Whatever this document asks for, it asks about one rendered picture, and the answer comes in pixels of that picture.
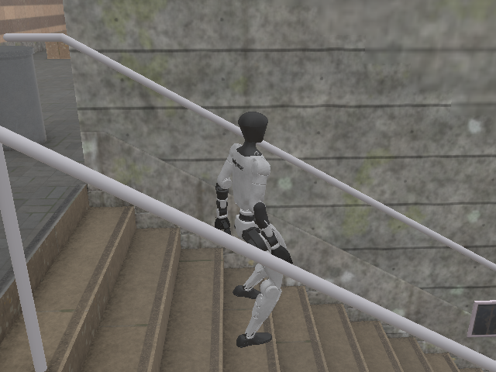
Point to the stairs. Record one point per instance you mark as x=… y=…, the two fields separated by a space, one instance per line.
x=113 y=298

